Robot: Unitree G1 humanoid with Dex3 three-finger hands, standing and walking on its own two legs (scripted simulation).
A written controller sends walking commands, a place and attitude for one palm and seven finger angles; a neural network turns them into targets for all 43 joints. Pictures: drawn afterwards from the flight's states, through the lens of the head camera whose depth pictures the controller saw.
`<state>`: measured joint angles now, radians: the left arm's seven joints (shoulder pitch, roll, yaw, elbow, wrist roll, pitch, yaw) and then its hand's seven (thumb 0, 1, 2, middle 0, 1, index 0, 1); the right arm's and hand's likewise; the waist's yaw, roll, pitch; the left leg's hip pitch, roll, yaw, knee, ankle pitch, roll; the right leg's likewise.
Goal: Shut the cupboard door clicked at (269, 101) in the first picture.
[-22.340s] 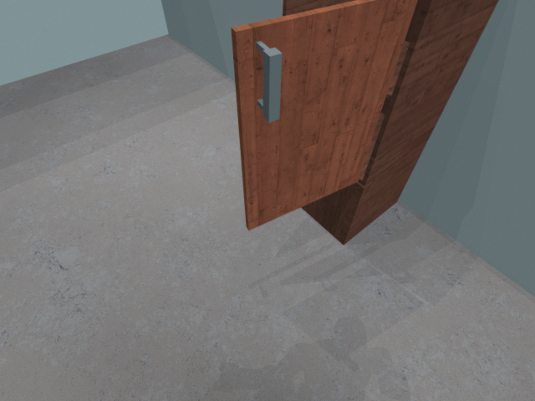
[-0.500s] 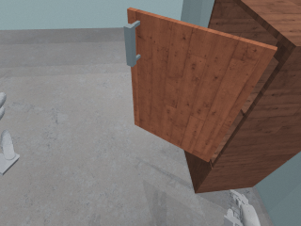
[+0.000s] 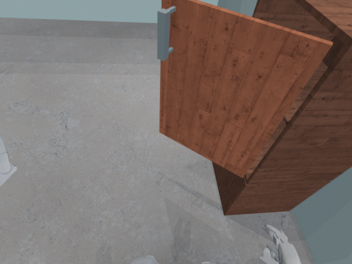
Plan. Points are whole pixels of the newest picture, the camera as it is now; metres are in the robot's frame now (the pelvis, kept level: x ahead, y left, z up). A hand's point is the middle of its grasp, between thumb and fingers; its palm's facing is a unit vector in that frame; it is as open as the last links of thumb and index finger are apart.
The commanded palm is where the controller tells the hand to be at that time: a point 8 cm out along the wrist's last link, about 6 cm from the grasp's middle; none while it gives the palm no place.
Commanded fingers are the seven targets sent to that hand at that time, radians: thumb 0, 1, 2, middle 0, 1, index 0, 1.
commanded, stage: step back with the hand held close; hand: left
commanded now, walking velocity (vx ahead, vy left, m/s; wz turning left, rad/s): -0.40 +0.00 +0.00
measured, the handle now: (167, 33) +0.67 +0.08 +0.18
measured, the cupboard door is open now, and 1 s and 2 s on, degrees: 53 53 53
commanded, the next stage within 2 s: stop stepping back and stand still in 0.62 s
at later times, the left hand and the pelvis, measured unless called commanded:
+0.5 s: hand out of the picture +0.14 +0.30 +0.20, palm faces +0.47 -0.75 -0.47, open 7.4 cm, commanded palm +0.08 +0.32 +0.20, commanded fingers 0.00 0.90 0.90 -0.20 -0.30 -0.20 -0.30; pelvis -0.05 +0.01 +0.02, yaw +3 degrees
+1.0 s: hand out of the picture +0.02 +0.28 +0.20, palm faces +0.50 -0.79 -0.35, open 7.4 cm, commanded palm -0.03 +0.30 +0.20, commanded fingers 0.00 0.90 0.90 -0.20 -0.30 -0.20 -0.30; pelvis -0.18 +0.01 +0.02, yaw -2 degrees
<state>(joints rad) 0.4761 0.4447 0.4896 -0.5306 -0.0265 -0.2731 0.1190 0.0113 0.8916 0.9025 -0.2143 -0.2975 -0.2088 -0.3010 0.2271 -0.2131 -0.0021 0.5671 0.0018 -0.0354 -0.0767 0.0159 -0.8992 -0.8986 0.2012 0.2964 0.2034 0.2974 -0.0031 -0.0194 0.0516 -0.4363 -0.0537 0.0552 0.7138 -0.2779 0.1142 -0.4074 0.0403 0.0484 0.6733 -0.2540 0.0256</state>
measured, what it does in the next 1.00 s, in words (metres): walks backwards: right foot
